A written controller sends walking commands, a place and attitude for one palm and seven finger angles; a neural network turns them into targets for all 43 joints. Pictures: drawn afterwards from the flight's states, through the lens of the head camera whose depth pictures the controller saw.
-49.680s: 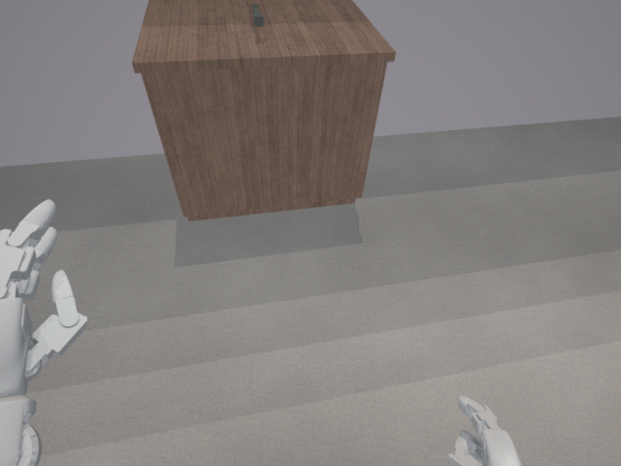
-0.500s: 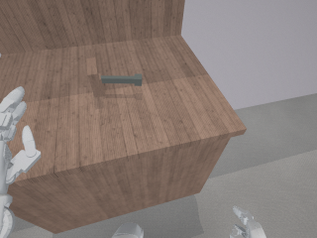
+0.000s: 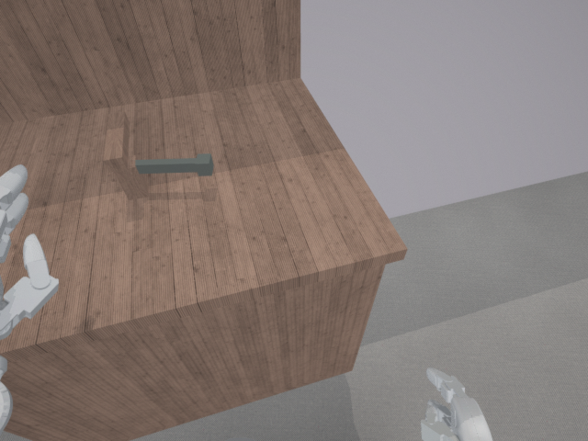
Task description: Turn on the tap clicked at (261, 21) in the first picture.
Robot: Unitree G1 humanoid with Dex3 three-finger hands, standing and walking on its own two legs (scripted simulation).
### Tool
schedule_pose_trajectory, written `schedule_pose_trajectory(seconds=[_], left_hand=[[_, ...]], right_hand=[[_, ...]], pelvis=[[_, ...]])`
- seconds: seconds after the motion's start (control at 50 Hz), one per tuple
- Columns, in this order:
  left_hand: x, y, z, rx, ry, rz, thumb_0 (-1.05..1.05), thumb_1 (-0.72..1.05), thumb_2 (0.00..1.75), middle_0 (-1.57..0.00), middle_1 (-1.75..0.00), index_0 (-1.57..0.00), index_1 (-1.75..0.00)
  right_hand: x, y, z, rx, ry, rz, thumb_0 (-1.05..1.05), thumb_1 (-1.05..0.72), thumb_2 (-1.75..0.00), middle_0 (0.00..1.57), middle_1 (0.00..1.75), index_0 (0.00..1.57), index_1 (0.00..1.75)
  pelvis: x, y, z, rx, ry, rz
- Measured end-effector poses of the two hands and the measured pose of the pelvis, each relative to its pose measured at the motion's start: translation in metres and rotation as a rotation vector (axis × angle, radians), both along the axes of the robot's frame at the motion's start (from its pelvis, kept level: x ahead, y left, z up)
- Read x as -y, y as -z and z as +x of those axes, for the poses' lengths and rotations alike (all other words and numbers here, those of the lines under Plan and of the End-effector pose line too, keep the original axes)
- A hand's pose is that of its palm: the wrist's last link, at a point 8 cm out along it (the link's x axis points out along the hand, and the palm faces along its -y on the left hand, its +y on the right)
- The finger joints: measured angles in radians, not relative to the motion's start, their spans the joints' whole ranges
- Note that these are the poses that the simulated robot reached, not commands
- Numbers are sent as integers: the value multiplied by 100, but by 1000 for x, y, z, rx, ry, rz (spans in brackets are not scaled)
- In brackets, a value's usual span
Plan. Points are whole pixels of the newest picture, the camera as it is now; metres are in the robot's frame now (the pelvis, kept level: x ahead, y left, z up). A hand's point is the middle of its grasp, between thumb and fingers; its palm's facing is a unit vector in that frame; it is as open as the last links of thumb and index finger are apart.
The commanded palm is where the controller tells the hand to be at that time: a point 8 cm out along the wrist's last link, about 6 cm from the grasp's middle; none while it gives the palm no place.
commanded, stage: shuffle to correct the standing spot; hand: left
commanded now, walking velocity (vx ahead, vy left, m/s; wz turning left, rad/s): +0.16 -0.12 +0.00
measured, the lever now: (204, 164) +0.54 +0.21 +0.07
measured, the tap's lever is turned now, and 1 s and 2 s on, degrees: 76 76 76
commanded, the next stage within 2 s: come to a stop and stand still in 0.24 s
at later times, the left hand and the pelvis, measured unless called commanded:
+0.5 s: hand (147, 270) +0.24 +0.17 +0.17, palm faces +0.41 -0.81 -0.43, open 7.4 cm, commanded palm +0.19 +0.21 +0.19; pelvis +0.04 -0.08 +0.01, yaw +2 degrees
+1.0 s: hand (133, 266) +0.25 +0.19 +0.17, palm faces +0.39 -0.85 -0.36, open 7.4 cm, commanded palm +0.20 +0.23 +0.19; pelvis +0.04 -0.05 +0.02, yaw +0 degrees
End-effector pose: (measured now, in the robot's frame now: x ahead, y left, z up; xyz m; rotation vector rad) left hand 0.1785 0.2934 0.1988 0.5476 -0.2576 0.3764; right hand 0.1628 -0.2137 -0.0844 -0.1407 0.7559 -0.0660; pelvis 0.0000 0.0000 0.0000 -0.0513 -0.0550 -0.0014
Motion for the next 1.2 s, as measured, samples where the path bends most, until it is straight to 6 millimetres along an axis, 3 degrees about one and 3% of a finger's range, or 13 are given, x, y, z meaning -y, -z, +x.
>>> schedule_pose_trajectory(seconds=[0.06,0.12,0.24,0.32,0.38,0.48,0.54,0.58,0.7,0.8,0.9,1.0,1.2], left_hand=[[19,19,5,-23,8,-136,1,89,90,-20,-30,-21,-30],[39,25,8,-26,61,-196,1,89,90,-20,-30,-21,-30],[52,0,13,90,142,-71,2,89,90,-21,-30,-22,-30],[54,-25,20,105,91,14,2,89,90,-21,-30,-22,-30],[60,-31,23,74,41,49,1,89,90,-21,-30,-21,-30],[78,0,25,-21,-10,-12,1,89,90,-20,-30,-21,-30],[91,19,25,-73,-19,-119,1,89,90,-20,-30,-21,-30],[100,21,26,-83,-3,-141,1,89,90,-20,-30,-21,-30],[104,-10,33,45,81,-53,2,89,90,-21,-30,-22,-30],[85,-21,34,50,62,-3,1,89,90,-21,-30,-22,-30],[65,1,32,-34,15,-64,1,89,90,-21,-30,-21,-30],[63,13,31,-36,12,-138,1,89,90,-20,-30,-21,-30],[58,-11,39,32,33,-72,1,89,90,-21,-30,-21,-30]], right_hand=[[19,-7,-2,-35,11,-25,1,-90,-90,20,30,20,30],[36,-24,-5,-46,27,-73,1,-90,-90,20,30,20,30],[61,-33,-1,-11,69,-151,1,-90,-90,20,30,20,30],[63,-30,5,-17,66,-94,1,-90,-90,20,30,20,30],[63,-20,13,-24,43,-29,1,-90,-90,20,30,20,30],[73,2,27,-36,-2,15,1,-90,-90,20,30,20,30],[81,-5,31,-48,-20,0,1,-90,-90,20,30,20,30],[87,-13,35,-38,-21,-23,1,-90,-90,20,30,20,30],[100,-27,48,32,4,-90,1,-90,-90,20,30,20,30],[96,-36,52,63,38,-81,1,-90,-90,20,30,20,30],[82,-37,47,59,38,-76,1,-90,-90,20,30,20,30],[62,-36,43,31,-1,-82,1,-90,-90,20,30,20,30],[36,-33,47,38,-32,-30,1,-90,-90,20,30,20,30]], pelvis=[[10,-5,1,5,6,19],[21,-12,5,-15,14,42],[33,-6,11,-15,14,48],[46,-14,22,-27,-12,48],[57,-16,31,-43,-12,37],[75,-6,38,-10,-37,11],[81,-13,39,-4,-14,40],[84,-16,39,-6,-2,56],[81,-13,39,-1,-22,38],[72,-16,41,-11,-11,36],[61,-19,45,-16,-7,34],[54,-21,44,-15,-10,36],[48,-23,46,-28,-8,35]])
